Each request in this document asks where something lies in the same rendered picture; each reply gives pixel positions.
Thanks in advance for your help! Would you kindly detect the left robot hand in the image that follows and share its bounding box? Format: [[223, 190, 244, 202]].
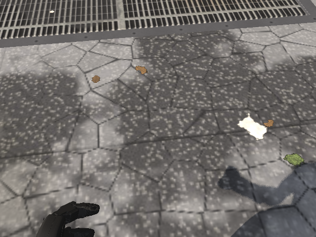
[[36, 201, 100, 237]]

